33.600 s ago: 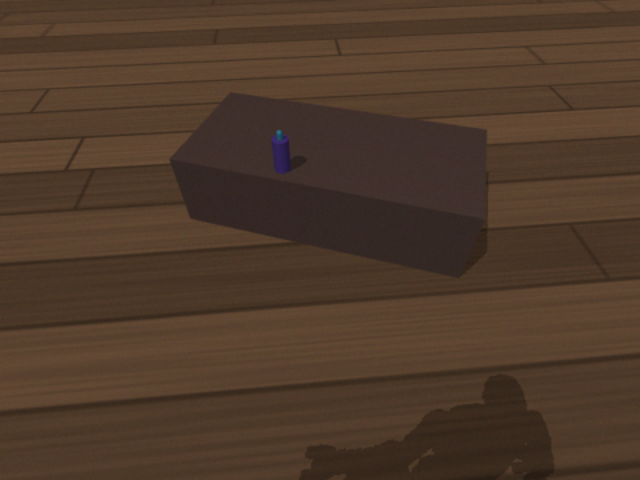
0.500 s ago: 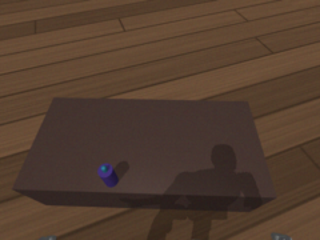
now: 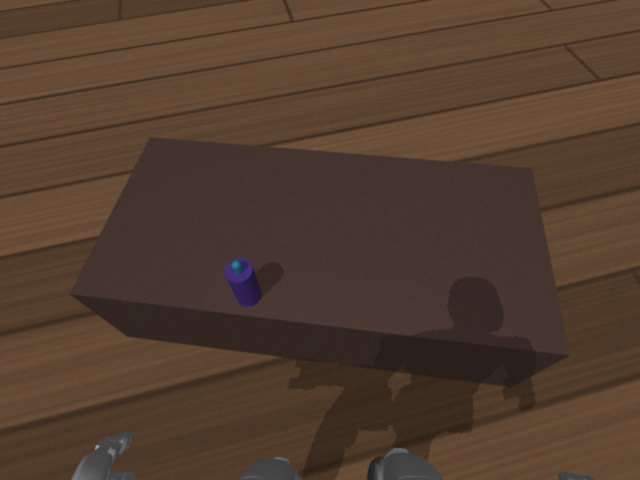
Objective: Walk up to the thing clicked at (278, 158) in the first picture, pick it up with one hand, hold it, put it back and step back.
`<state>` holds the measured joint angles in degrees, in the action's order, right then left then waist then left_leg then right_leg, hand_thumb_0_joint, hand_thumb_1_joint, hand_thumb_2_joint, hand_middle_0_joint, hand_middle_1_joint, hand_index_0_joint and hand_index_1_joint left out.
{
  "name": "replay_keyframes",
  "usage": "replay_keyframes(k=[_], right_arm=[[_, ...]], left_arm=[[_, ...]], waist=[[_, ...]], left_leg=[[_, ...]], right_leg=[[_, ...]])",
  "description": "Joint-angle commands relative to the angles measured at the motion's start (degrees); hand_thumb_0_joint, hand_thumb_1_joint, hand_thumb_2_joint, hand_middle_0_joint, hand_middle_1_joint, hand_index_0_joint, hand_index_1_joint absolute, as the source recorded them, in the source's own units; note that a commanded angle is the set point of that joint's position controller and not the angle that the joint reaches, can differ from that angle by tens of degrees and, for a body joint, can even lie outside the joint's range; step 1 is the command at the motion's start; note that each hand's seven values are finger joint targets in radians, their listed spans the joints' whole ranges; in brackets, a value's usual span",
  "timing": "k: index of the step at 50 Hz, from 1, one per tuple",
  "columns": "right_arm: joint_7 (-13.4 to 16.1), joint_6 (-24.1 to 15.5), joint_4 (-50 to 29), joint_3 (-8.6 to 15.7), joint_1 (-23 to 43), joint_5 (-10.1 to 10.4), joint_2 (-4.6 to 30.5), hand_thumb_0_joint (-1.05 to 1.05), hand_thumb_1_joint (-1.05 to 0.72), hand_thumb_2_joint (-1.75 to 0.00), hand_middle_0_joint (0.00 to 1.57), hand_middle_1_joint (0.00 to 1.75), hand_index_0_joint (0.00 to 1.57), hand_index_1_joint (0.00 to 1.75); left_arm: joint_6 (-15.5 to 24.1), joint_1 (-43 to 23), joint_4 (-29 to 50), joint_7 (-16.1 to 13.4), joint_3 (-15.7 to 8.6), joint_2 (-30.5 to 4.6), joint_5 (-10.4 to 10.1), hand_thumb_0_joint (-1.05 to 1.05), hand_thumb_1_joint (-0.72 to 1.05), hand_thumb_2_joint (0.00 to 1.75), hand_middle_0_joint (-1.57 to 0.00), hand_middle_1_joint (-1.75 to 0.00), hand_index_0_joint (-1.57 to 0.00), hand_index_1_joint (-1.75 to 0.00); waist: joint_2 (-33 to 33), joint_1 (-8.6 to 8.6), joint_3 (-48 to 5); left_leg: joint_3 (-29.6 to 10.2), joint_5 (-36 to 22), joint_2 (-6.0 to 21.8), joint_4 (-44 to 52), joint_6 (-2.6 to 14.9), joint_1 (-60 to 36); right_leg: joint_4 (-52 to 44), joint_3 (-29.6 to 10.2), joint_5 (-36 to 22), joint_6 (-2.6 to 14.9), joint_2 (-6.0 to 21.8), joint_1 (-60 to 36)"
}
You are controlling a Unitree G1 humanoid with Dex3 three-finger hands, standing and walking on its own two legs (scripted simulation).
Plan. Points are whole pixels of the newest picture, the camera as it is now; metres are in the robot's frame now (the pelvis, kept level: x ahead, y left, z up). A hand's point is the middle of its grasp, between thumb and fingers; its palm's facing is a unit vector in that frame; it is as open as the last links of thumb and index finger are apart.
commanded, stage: step back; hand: left
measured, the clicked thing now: (242, 280) +0.53 +0.21 -0.34
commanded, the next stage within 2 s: none
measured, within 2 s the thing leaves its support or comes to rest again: neither
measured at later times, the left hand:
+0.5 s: hand out of the picture -0.05 +0.28 -0.14, palm faces -0.12 -0.90 -0.42, open 7.4 cm
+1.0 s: hand out of the picture -0.15 +0.31 -0.14, palm faces -0.06 -0.92 -0.38, open 7.4 cm
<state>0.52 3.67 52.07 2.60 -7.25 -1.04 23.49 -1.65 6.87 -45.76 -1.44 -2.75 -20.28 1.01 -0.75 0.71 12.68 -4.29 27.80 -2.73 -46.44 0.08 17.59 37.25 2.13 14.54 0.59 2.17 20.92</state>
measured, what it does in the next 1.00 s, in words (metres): walks backwards: left foot, then right foot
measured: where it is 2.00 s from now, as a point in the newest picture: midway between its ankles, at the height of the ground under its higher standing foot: outside the picture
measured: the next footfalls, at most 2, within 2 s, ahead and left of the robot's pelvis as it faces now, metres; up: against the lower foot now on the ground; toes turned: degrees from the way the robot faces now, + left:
left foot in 0.04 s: +0.02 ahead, +0.12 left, +0.00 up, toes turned -3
right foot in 0.48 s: -0.15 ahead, -0.11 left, +0.00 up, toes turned -5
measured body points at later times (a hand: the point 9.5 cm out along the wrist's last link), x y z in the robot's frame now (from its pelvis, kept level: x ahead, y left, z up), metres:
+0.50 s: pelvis -0.15 +0.02 -0.01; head -0.10 +0.00 +0.44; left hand -0.05 +0.33 -0.12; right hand -0.05 -0.30 -0.13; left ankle -0.02 +0.12 -0.72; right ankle -0.19 -0.10 -0.73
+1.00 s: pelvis -0.31 +0.05 +0.01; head -0.25 +0.07 +0.45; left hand -0.15 +0.36 -0.11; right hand -0.26 -0.27 -0.11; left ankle -0.27 +0.16 -0.72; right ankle -0.32 -0.09 -0.64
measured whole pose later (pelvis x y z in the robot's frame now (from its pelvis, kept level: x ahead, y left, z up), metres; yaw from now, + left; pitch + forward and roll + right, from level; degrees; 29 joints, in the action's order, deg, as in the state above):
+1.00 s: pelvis -0.31 +0.05 +0.01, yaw -4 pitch -3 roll -1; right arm 0.0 2.4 50.6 2.0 -11.5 -2.3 20.9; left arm -4.0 5.8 -47.2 -1.5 -4.3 -23.0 0.1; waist 1.8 -1.1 9.6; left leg -1.6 17.0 -0.4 -35.8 1.3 16.1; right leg 68.7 -8.2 29.3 0.5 -6.6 28.8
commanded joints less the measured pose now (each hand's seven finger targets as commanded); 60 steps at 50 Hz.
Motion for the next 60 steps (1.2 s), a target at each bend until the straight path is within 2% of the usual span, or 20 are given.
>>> replay_keyframes(k=[1,2,3,4,8,15,21,23,24,25,26,29,36,41,43,44,48,54,59,60], right_arm=[[-0.4,-1.6,-1.8,4.3,-8.3,-1.2,10.3,0.00,-0.90,-0.90,0.20,0.30,0.20,0.30],[-0.5,-1.9,-3.3,5.3,-6.0,-2.0,14.9,0.00,-0.90,-0.90,0.20,0.30,0.20,0.30],[-0.9,-1.9,-4.4,5.7,-3.3,-1.2,18.8,0.00,-0.90,-0.90,0.20,0.30,0.20,0.30],[-0.7,-2.2,-4.7,5.8,-1.5,-1.2,18.5,0.00,-0.90,-0.90,0.20,0.30,0.20,0.30],[0.6,-2.5,-6.9,3.5,5.6,-1.0,11.7,0.00,-0.90,-0.90,0.20,0.30,0.20,0.30],[0.7,-2.7,-6.9,3.9,-1.7,-0.3,11.6,0.00,-0.90,-0.90,0.20,0.30,0.20,0.30],[0.3,-1.6,-8.8,4.4,3.1,-0.4,13.2,0.00,-0.90,-0.90,0.20,0.30,0.20,0.30],[0.0,-1.0,-8.6,4.0,2.8,0.3,12.0,0.00,-0.90,-0.90,0.20,0.30,0.20,0.30],[-0.3,-1.0,-9.1,3.1,2.1,0.6,8.7,0.00,-0.90,-0.90,0.20,0.30,0.20,0.30],[0.4,-0.8,-9.4,3.4,5.7,0.7,7.9,0.00,-0.90,-0.90,0.20,0.30,0.20,0.30],[0.8,-0.3,-8.9,4.3,5.7,0.3,10.3,0.00,-0.90,-0.90,0.20,0.30,0.20,0.30],[0.9,-1.0,-5.4,3.9,-3.1,1.7,10.1,0.00,-0.90,-0.90,0.20,0.30,0.20,0.30],[1.1,-1.6,-7.0,2.9,-2.0,0.2,9.2,0.00,-0.90,-0.90,0.20,0.30,0.20,0.30],[0.4,-2.3,-3.1,3.9,-11.6,-0.3,9.5,0.00,-0.90,-0.90,0.20,0.30,0.20,0.30],[-0.2,-2.2,-5.4,5.6,-6.0,-1.4,18.5,0.00,-0.90,-0.90,0.20,0.30,0.20,0.30],[-0.4,-2.5,-6.3,6.2,-5.4,-1.6,20.6,0.00,-0.90,-0.90,0.20,0.30,0.20,0.30],[1.0,-3.1,-7.4,3.8,1.6,-1.3,13.3,0.00,-0.90,-0.90,0.20,0.30,0.20,0.30],[1.0,-2.5,-7.9,4.2,-3.2,-1.1,12.7,0.00,-0.90,-0.90,0.20,0.30,0.20,0.30],[0.4,-0.8,-8.7,3.9,1.5,0.1,13.3,0.00,-0.90,-0.90,0.20,0.30,0.20,0.30],[0.2,-0.7,-9.1,3.1,0.7,0.2,10.3,0.00,-0.90,-0.90,0.20,0.30,0.20,0.30]], left_arm=[[0.3,-1.2,4.7,-0.7,-4.0,-15.2,-0.1,0.00,0.90,0.90,-0.20,-0.30,-0.20,-0.30],[0.3,0.6,5.0,-0.6,-3.3,-12.1,-0.4,0.00,0.90,0.90,-0.20,-0.30,-0.20,-0.30],[0.2,-2.1,4.7,-1.4,-4.1,-13.2,-0.4,0.00,0.90,0.90,-0.20,-0.30,-0.20,-0.30],[-0.1,-2.5,3.7,-1.9,-4.3,-13.6,0.5,0.00,0.90,0.90,-0.20,-0.30,-0.20,-0.30],[0.0,6.5,-0.3,-1.2,-4.8,-13.4,-0.9,0.00,0.90,0.90,-0.20,-0.30,-0.20,-0.30],[0.5,4.4,1.8,-0.2,-4.6,-11.8,-0.2,0.00,0.90,0.90,-0.20,-0.30,-0.20,-0.30],[0.9,13.0,-1.7,0.5,-4.6,-11.3,0.0,0.00,0.90,0.90,-0.20,-0.30,-0.20,-0.30],[1.4,15.8,-2.8,0.5,-5.4,-12.9,1.1,0.00,0.90,0.90,-0.20,-0.30,-0.20,-0.30],[1.8,14.5,-1.4,0.5,-6.5,-16.8,1.8,0.00,0.90,0.90,-0.20,-0.30,-0.20,-0.30],[1.4,9.3,0.8,0.7,-7.6,-23.0,1.6,0.00,0.90,0.90,-0.20,-0.30,-0.20,-0.30],[1.9,4.5,3.0,0.3,-7.5,-23.1,1.8,0.00,0.90,0.90,-0.20,-0.30,-0.20,-0.30],[2.0,-4.0,5.0,-0.5,-6.2,-16.3,1.4,0.00,0.90,0.90,-0.20,-0.30,-0.20,-0.30],[0.9,4.3,4.5,-1.2,-5.8,-15.5,1.4,0.00,0.90,0.90,-0.20,-0.30,-0.20,-0.30],[-0.4,-0.3,5.5,-0.5,-4.4,-15.9,0.1,0.00,0.90,0.90,-0.20,-0.30,-0.20,-0.30],[-0.5,-1.2,6.7,-0.7,-3.6,-12.0,-0.6,0.00,0.90,0.90,-0.20,-0.30,-0.20,-0.30],[-0.6,-5.1,6.3,-1.4,-5.0,-14.2,0.2,0.00,0.90,0.90,-0.20,-0.30,-0.20,-0.30],[-0.9,3.0,1.9,-0.9,-5.0,-13.5,-0.8,0.00,0.90,0.90,-0.20,-0.30,-0.20,-0.30],[0.1,2.2,2.3,0.1,-4.1,-11.9,0.2,0.00,0.90,0.90,-0.20,-0.30,-0.20,-0.30],[1.1,11.5,-2.7,0.4,-4.1,-11.6,0.8,0.00,0.90,0.90,-0.20,-0.30,-0.20,-0.30],[1.5,10.3,-2.2,0.5,-5.2,-15.3,1.6,0.00,0.90,0.90,-0.20,-0.30,-0.20,-0.30]], waist=[[4.8,-3.47,-16.0],[-9.2,-2.75,-16.0],[-13.7,-4.19,-14.7],[-11.1,-4.21,-13.3],[-7.9,2.11,-10.4],[-7.6,-3.01,-14.2],[-8.8,0.44,-17.9],[-5.4,1.93,-17.2],[7.4,1.39,-14.4],[17.7,3.92,-10.7],[14.5,2.58,-6.8],[8.1,-3.15,-8.6],[11.5,3.13,-12.6],[8.8,-1.95,-16.9],[-14.0,-1.36,-13.8],[-13.1,-4.55,-12.6],[-6.5,1.94,-11.3],[-9.1,-2.06,-14.7],[-9.2,2.07,-19.3],[-0.7,1.15,-17.5]], left_leg=[[-0.8,-15.3,4.2,20.3,3.55,-9.0],[-18.2,-24.0,16.5,24.8,8.42,-12.1],[-23.8,-30.9,24.2,27.8,15.90,-3.9],[-25.0,-31.1,25.3,28.5,18.11,0.4],[-9.5,-35.8,16.8,23.5,13.05,-4.4],[-7.8,-40.0,18.1,20.8,15.50,-15.0],[-6.7,-25.1,17.6,19.2,10.80,-7.5],[-4.0,-16.0,14.1,14.9,6.15,2.0],[-0.1,-3.6,6.7,5.9,2.20,12.7],[-0.1,6.8,-2.2,-9.7,-0.44,11.5],[-7.3,6.4,-1.2,-20.6,-1.08,9.5],[-6.7,-2.7,-5.3,-26.1,-0.72,8.4],[-1.0,3.6,-0.4,-5.8,-1.74,10.0],[3.8,-14.3,1.4,21.3,1.51,-6.2],[-24.0,-23.9,22.3,28.3,12.13,-5.2],[-28.7,-28.7,26.0,29.0,18.04,2.6],[-9.5,-37.9,16.5,21.7,12.38,-1.3],[-9.0,-41.6,18.5,18.2,15.06,-12.5],[-5.8,-27.2,15.5,13.2,8.55,-4.1],[-4.0,-16.6,9.8,7.4,4.96,5.8]], right_leg=[[-1.1,-11.4,-11.4,5.15,8.4,-2.6],[9.8,-7.0,3.5,1.83,-1.0,6.5],[22.9,-6.9,24.7,0.25,-8.4,5.9],[32.1,-11.8,25.6,0.41,-9.1,4.6],[39.3,-12.7,14.5,-0.03,-8.1,9.5],[24.1,-8.5,16.1,-2.98,-6.1,6.8],[-3.4,-3.3,7.5,-0.37,-2.8,-7.5],[-12.6,-6.2,1.2,1.73,-1.5,-14.7],[-17.2,-23.8,6.3,5.55,8.7,-15.3],[-22.5,-35.2,4.0,15.29,20.9,-0.3],[-23.3,-36.8,2.6,17.40,22.7,7.4],[-14.8,-14.9,-14.1,9.92,10.9,2.1],[-9.5,-15.9,-24.0,11.43,14.0,-16.2],[-2.1,-11.7,-16.9,5.79,9.6,-8.8],[15.3,-1.6,17.7,0.22,-6.2,7.1],[27.5,-10.0,25.5,-0.23,-6.8,4.1],[38.6,-13.2,14.3,0.42,-8.1,7.4],[16.1,-6.7,16.3,-2.39,-4.3,4.0],[-13.4,-2.4,0.3,1.07,-3.2,-12.0],[-14.8,-14.3,1.9,3.06,2.8,-15.0]])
